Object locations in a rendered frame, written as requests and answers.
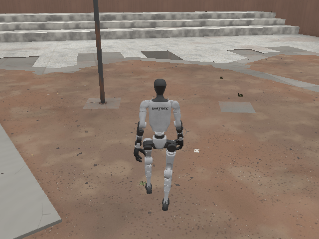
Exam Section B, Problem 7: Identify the right robot shin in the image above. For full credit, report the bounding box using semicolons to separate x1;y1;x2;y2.
163;170;172;204

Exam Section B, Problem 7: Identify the left robot hand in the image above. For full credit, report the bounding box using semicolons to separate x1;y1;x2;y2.
134;148;146;162

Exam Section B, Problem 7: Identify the right robot forearm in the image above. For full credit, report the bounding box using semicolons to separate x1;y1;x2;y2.
176;120;183;141

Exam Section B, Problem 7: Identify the robot left upper arm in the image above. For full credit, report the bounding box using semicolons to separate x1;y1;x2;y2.
139;100;150;128

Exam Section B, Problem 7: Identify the right robot hand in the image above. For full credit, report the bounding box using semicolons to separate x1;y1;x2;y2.
174;139;183;150

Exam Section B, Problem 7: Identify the robot right upper arm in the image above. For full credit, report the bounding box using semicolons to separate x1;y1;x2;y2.
170;100;181;127

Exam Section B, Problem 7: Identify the left robot forearm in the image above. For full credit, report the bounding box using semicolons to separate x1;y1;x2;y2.
135;121;144;148

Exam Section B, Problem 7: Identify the right robot thigh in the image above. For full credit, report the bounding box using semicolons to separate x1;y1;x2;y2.
164;139;177;179

